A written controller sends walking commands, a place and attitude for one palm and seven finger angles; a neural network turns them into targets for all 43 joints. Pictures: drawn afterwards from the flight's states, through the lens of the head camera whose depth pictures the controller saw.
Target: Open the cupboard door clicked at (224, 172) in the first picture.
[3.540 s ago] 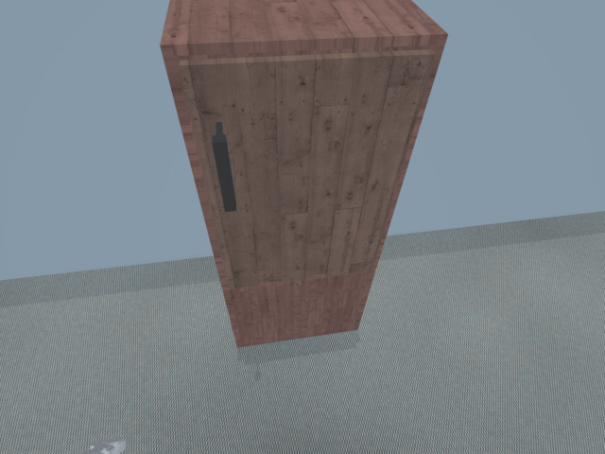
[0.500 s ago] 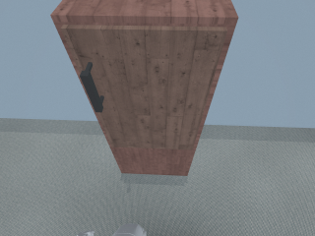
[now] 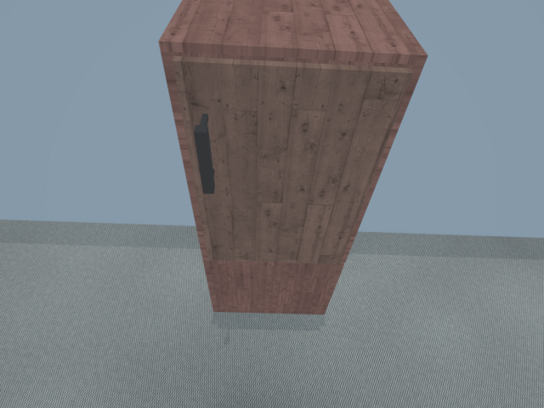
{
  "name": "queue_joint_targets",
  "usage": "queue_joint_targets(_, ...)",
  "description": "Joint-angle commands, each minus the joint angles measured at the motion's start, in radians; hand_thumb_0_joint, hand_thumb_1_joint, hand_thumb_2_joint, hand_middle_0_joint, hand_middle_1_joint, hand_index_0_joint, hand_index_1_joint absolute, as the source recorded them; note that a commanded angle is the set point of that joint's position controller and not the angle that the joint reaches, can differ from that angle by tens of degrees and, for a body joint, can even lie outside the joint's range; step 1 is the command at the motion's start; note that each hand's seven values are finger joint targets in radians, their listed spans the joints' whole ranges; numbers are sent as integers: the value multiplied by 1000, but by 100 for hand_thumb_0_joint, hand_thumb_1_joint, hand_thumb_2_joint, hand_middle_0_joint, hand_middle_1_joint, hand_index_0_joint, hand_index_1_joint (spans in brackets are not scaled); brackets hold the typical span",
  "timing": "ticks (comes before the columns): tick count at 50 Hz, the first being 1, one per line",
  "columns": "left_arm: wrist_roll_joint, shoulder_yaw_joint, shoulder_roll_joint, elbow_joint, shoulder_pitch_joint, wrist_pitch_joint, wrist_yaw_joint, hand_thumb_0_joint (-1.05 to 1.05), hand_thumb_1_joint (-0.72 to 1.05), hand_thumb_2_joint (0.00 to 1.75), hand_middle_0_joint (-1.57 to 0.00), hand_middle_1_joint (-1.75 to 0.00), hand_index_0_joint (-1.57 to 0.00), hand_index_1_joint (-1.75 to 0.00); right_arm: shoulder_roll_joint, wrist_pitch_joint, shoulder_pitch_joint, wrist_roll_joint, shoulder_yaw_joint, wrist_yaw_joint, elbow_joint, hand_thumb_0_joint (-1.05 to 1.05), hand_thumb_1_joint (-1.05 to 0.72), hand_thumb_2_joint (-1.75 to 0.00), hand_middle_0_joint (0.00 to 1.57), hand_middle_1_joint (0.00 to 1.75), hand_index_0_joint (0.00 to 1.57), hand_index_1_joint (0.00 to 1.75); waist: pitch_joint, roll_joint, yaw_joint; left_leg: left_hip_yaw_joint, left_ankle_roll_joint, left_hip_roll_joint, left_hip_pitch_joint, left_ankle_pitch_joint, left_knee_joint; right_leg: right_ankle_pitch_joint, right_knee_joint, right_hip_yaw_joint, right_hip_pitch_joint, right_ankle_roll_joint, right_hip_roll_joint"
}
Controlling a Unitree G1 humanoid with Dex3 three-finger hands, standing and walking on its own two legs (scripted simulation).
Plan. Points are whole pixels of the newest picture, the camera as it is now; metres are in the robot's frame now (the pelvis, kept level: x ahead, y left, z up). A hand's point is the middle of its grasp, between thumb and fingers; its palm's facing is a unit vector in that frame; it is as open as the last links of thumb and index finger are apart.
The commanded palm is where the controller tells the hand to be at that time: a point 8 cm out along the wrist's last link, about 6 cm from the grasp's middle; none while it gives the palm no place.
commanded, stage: come to a stop and stand still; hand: left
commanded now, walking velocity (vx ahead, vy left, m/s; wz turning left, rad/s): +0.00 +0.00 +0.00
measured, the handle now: (206, 155) +0.54 +0.16 +0.06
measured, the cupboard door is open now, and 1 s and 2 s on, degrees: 0 0 0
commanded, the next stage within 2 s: look again from close up in 1.28 s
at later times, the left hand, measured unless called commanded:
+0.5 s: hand out of the picture -0.07 +0.11 -0.18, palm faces +0.05 -0.99 -0.13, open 7.4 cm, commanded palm none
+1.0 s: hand out of the picture -0.04 +0.10 -0.18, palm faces +0.05 -0.99 -0.12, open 7.4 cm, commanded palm none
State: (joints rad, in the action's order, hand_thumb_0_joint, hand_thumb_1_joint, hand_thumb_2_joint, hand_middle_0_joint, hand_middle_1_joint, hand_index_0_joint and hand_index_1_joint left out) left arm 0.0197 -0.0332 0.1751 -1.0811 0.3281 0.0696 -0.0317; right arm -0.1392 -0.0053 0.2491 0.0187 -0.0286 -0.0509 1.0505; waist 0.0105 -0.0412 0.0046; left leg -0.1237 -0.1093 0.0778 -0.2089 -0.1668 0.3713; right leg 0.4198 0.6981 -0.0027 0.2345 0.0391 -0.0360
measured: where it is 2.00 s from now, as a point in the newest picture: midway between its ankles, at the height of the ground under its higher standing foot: outside the picture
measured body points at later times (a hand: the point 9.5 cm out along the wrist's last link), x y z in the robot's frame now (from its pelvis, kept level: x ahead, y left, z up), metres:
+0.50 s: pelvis -0.03 -0.02 +0.00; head -0.04 -0.02 +0.45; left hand -0.07 +0.17 -0.16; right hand -0.09 -0.22 -0.16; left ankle +0.03 +0.05 -0.74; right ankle -0.06 -0.12 -0.74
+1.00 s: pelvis +0.00 -0.04 +0.00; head +0.00 -0.03 +0.45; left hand -0.04 +0.15 -0.16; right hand -0.03 -0.24 -0.16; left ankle +0.03 +0.05 -0.74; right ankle -0.06 -0.12 -0.74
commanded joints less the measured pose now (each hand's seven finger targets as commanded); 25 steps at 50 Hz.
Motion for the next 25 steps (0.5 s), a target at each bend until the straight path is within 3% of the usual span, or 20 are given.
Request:
queue_joint_targets(1, -1, 5, 31, 6, 81, -31, -10, 0, 90, 90, -20, -30, -20, -30, -137, 15, 64, -8, -21, 1, -2, 0, -90, -90, 20, 30, 20, 30, -10, 96, 6, 312, 5, -293, 69, -31, -174, -89, -243, -4, -33, -19, -13)
queue_joint_targets(2, 0, 5, 30, -9, 102, -36, -12, 0, 90, 90, -20, -30, -20, -30, -126, 14, 58, -11, -19, 3, 4, 0, -90, -90, 20, 30, 20, 30, 3, 72, 15, 289, 41, -264, 35, -66, -171, -158, -334, -8, -84, -28, -16)
queue_joint_targets(3, 0, 5, 48, -18, 102, -43, -15, 0, 90, 90, -20, -30, -20, -30, -109, 15, 65, -15, -16, 7, 16, 0, -90, -90, 20, 30, 20, 30, 18, 51, 11, 269, 76, -234, -15, -70, -161, -205, -376, 27, -133, -44, -37)
queue_joint_targets(5, -4, 11, 51, -28, 105, -53, -17, 0, 90, 90, -20, -30, -20, -30, -84, 18, 71, -17, -6, 11, 28, 0, -90, -90, 20, 30, 20, 30, 51, 46, 1, 222, 128, -183, 11, -71, -165, -180, -375, 67, -68, -78, -81)
queue_joint_targets(7, -6, 16, 31, -33, 78, -65, -17, 0, 90, 90, -20, -30, -20, -30, -83, 14, 90, -13, -2, 12, 52, 0, -90, -90, 20, 30, 20, 30, 72, -57, -12, 193, 96, -178, 73, -43, -126, -153, -394, 84, 12, -76, -75)
queue_joint_targets(8, -6, 18, 25, -32, 67, -70, -17, 0, 90, 90, -20, -30, -20, -30, -78, 15, 101, -13, -2, 13, 61, 0, -90, -90, 20, 30, 20, 30, 72, -81, -17, 187, 82, -181, 96, -12, -107, -167, -403, 84, 28, -72, -76)
queue_joint_targets(11, -8, 20, 16, -28, 63, -69, -19, 0, 90, 90, -20, -30, -20, -30, -70, 10, 128, -13, 3, 14, 87, 0, -90, -90, 20, 30, 20, 30, 98, -47, -23, 188, 80, -179, 85, -80, -117, -87, -413, 86, 62, -68, -72)
queue_joint_targets(17, -4, 17, 1, -39, 113, -60, -18, 0, 90, 90, -20, -30, -20, -30, -54, 1, 141, -9, 2, 12, 105, 0, -90, -90, 20, 30, 20, 30, 155, 56, -5, 216, 78, -188, -20, -244, -167, -35, -395, 62, 62, -68, -47)
queue_joint_targets(25, -6, 19, -17, -39, 130, -72, -17, 0, 90, 90, -20, -30, -20, -30, -20, 1, 175, -6, 2, 10, 108, 0, -90, -90, 20, 30, 20, 30, 109, 15, -18, 176, 79, -164, 24, -135, -70, 17, -439, 107, 111, -83, -69)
